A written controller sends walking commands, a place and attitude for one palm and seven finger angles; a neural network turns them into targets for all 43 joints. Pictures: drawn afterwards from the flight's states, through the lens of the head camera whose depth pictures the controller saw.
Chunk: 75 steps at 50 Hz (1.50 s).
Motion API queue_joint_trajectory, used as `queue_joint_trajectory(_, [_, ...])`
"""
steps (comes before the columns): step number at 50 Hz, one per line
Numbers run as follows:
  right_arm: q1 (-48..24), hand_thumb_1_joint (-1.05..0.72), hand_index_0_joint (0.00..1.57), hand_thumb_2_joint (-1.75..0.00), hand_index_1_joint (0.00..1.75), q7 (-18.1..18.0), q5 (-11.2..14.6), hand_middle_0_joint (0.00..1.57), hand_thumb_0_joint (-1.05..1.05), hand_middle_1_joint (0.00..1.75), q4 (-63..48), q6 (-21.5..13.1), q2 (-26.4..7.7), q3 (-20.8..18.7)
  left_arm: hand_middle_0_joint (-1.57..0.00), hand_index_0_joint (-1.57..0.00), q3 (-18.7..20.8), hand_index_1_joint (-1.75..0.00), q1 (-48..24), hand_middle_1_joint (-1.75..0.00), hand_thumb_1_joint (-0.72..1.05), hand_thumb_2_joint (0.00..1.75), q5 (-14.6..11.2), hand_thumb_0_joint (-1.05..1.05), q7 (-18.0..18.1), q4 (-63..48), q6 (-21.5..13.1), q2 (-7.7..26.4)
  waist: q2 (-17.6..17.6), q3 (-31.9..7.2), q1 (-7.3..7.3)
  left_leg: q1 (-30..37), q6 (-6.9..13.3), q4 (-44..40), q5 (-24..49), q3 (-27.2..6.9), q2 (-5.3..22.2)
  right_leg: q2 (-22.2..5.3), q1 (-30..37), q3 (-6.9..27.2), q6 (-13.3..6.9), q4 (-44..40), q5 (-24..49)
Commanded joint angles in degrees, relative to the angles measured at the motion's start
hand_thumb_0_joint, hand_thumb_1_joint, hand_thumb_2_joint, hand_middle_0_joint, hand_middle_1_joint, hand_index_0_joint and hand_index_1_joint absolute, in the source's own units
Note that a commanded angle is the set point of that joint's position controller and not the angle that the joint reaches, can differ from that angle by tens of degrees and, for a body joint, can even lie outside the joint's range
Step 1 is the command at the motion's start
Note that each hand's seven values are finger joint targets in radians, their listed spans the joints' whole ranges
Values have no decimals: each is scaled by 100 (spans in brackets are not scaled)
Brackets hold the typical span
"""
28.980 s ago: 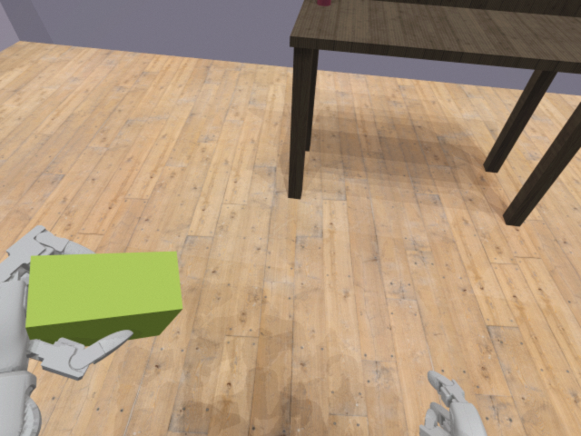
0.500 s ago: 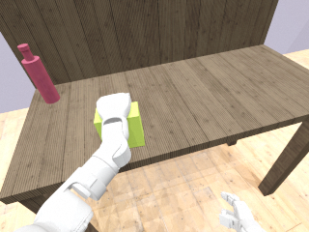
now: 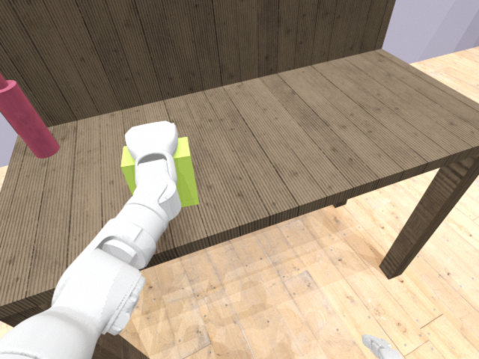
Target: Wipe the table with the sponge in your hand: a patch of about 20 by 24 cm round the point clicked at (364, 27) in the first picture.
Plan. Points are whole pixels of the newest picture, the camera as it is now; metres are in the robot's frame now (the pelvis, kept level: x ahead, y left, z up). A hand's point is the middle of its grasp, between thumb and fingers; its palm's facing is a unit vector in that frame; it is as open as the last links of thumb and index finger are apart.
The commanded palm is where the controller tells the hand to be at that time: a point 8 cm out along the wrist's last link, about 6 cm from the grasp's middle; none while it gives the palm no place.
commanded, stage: wipe forward along the third lane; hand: left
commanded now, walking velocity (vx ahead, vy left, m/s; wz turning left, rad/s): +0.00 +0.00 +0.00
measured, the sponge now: (165, 184) +0.43 +0.17 +0.06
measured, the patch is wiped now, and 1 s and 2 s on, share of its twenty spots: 0.70 0.75 0.75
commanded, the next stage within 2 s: wipe back along the third lane in 0.96 s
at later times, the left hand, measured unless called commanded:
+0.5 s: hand (159, 145) +0.48 +0.19 +0.11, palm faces -0.06 +0.01 -1.00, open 10.3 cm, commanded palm +0.47 +0.21 +0.15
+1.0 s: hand (149, 130) +0.53 +0.22 +0.12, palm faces -0.08 +0.00 -1.00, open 10.3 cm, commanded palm +0.52 +0.23 +0.15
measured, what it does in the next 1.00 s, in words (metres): stands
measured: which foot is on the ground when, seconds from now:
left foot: down 0.00-1.00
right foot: down 0.00-1.00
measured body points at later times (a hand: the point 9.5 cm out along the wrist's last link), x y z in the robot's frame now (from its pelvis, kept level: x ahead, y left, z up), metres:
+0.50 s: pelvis +0.00 +0.00 +0.00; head +0.03 -0.03 +0.45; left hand +0.48 +0.18 +0.17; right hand +0.07 -0.27 -0.14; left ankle -0.02 +0.12 -0.74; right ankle +0.01 -0.07 -0.74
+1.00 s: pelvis +0.01 +0.03 +0.00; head +0.08 +0.02 +0.44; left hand +0.53 +0.22 +0.17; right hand +0.03 -0.24 -0.14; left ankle -0.02 +0.12 -0.74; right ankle +0.01 -0.07 -0.74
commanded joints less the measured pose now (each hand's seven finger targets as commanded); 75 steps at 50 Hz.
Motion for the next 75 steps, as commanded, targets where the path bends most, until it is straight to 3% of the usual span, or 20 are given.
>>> queue_joint_trajectory(1, [-580, -90, 20, -90, 30, -59, -45, 20, 0, 30, -712, -240, -592, -220, -120, -120, 505, -160, -2247, -160, 10, 130, 246, 0, 328, -162, -125, 1195, -1055, -1263, -101, -523, 141, -279, 442, 214, -129, -283, 1295, 394, 257, -435, 726])
queue_joint_trajectory(4, [-423, -90, 20, -90, 30, -73, -40, 20, 0, 30, -664, -269, -591, -229, -120, -120, 368, -160, -2510, -160, 10, 130, 289, 0, 366, 19, -201, 1166, -938, -1215, -227, -609, 164, -243, 344, 232, -131, -299, 1214, 425, 281, -441, 643])
queue_joint_trajectory(6, [-372, -90, 20, -90, 30, -86, -45, 20, 0, 30, -628, -258, -639, -237, -120, -120, 648, -160, -2658, -160, 10, 130, 333, 0, 390, 155, -232, 1562, -932, -1273, -217, -674, 149, -275, 316, 207, -116, -293, 1238, 450, 282, -464, 563])
queue_joint_trajectory(8, [-252, -90, 20, -90, 30, -90, -42, 20, 0, 30, -599, -304, -605, -253, -120, -120, 459, -160, -2876, -160, 10, 130, 311, 0, 414, 241, -280, 1378, -813, -1250, -340, -697, 175, -226, 278, 247, -110, -310, 1169, 442, 306, -450, 587])
queue_joint_trajectory(11, [-156, -90, 20, -90, 30, -95, -45, 20, 0, 30, -570, -330, -662, -268, -120, -120, 779, -160, -2969, -160, 10, 130, 317, 0, 431, 408, -329, 1854, -927, -1469, -317, -823, 173, -223, 279, 237, -110, -328, 1375, 521, 343, -460, 631])
queue_joint_trajectory(24, [387, -90, 20, -90, 30, -29, -44, 20, 0, 30, -467, -410, -766, -339, -120, -120, 808, -160, -3161, -160, 10, 130, 455, 0, 417, 941, -625, 2150, -751, -1560, -492, -1012, 199, -140, 470, 296, -77, -303, 1326, 475, 355, -351, 1161])
queue_joint_trajectory(26, [441, -90, 20, -90, 30, -27, -50, 20, 0, 30, -410, -403, -828, -351, -120, -120, 1078, -160, -3226, -160, 10, 130, 506, 0, 444, 1061, -627, 2529, -804, -1605, -466, -1066, 197, -141, 526, 274, -74, -300, 1377, 504, 355, -348, 1248])
queue_joint_trajectory(29, [583, -90, 20, -90, 30, -11, -57, 20, 0, 30, -385, -435, -810, -359, -120, -120, 891, -160, -3402, -160, 10, 130, 530, 0, 474, 1153, -637, 2355, -683, -1604, -570, -1051, 207, -105, 549, 292, -69, -285, 1243, 440, 346, -317, 1281])
queue_joint_trajectory(31, [608, -90, 20, -90, 30, -21, -62, 20, 0, 30, -359, -421, -862, -359, -120, -120, 1128, -160, -3554, -160, 10, 130, 584, 0, 480, 1203, -632, 2752, -671, -1716, -543, -1105, 199, -118, 582, 260, -74, -279, 1317, 465, 335, -312, 1296])
queue_joint_trajectory(32, [665, -90, 20, -90, 30, -24, -60, 20, 0, 30, -359, -438, -837, -368, -120, -120, 929, -160, -3724, -160, 10, 130, 580, 0, 484, 1240, -625, 2555, -651, -1711, -661, -1096, 218, -87, 566, 287, -59, -294, 1251, 456, 356, -294, 1322])
queue_joint_trajectory(41, [970, -90, 20, -90, 30, 4, -107, 20, 0, 30, -321, -442, -891, -416, -120, -120, 1111, -160, -3786, -160, 10, 130, 631, 0, 401, 1597, -750, 2736, -501, -2013, -658, -970, 200, -7, 1020, 237, -24, -229, 1179, 305, 290, -165, 1831])
queue_joint_trajectory(46, [1184, -90, 20, -90, 30, -11, -126, 20, 0, 30, -247, -461, -933, -413, -120, -120, 1103, -160, -4208, -160, 10, 130, 738, 0, 464, 1745, -840, 2869, -466, -1900, -802, -983, 195, 14, 1031, 165, 3, -183, 832, 234, 262, -143, 1646])
queue_joint_trajectory(51, [1416, -90, 20, -90, 30, 35, -165, 20, 0, 30, -169, -476, -935, -452, -120, -120, 1053, -160, -4538, -160, 10, 130, 807, 0, 567, 1938, -829, 2783, -256, -2050, -889, -843, 158, 128, 1359, 113, 52, -131, 536, 144, 214, -27, 1750])
queue_joint_trajectory(53, [1483, -90, 20, -90, 30, 66, -167, 20, 0, 30, -185, -469, -891, -476, -120, -120, 877, -160, -4425, -160, 10, 130, 765, 0, 565, 2041, -808, 2477, -205, -2153, -895, -731, 140, 194, 1554, 106, 82, -108, 458, 87, 204, 31, 1802])
queue_joint_trajectory(56, [1459, -90, 20, -90, 30, 129, -177, 20, 0, 30, -238, -457, -877, -522, -120, -120, 909, -160, -4000, -160, 10, 130, 578, 0, 524, 1931, -837, 2174, -231, -2432, -728, -472, 123, 225, 1982, 77, 119, -81, 606, 46, 185, 69, 2054])
queue_joint_trajectory(59, [1374, -90, 20, -90, 30, 179, -168, 20, 0, 30, -282, -420, -838, -518, -120, -120, 643, -160, -3713, -160, 10, 130, 414, 0, 516, 1755, -854, 1655, -254, -2169, -693, -367, 102, 217, 2127, 47, 153, -63, 467, -21, 173, 65, 1968])
queue_joint_trajectory(63, [1180, -90, 20, -90, 30, 218, -140, 20, 0, 30, -244, -367, -811, -512, -120, -120, 569, -160, -3563, -160, 10, 130, 177, 0, 565, 1527, -708, 1351, -300, -2009, -620, -239, 101, 141, 2168, 52, 155, -57, 494, -62, 168, 10, 1931])
queue_joint_trajectory(65, [1065, -90, 20, -90, 30, 224, -124, 20, 0, 30, -209, -333, -811, -479, -120, -120, 466, -160, -3546, -160, 10, 130, 137, 0, 554, 1554, -530, 1216, -356, -1816, -609, -249, 83, 57, 2047, 21, 149, -55, 469, -86, 152, -28, 1793])
queue_joint_trajectory(68, [923, -90, 20, -90, 30, 261, -146, 20, 0, 30, -226, -282, -746, -500, -120, -120, 294, -160, -3350, -160, 10, 130, 120, 0, 491, 1237, -420, 843, -169, -2088, -491, 158, 27, 129, 2756, -15, 204, -58, 497, -130, 135, 44, 2015])
queue_joint_trajectory(75, [421, -90, 20, -90, 30, 257, -134, 20, 0, 30, -431, -81, -706, -450, -120, -120, 142, -160, -2746, -160, 10, 130, 3, 0, 230, 541, -176, 511, -519, -2041, -320, 353, 40, 161, 3233, 43, 162, -109, 840, -132, 150, 70, 2526])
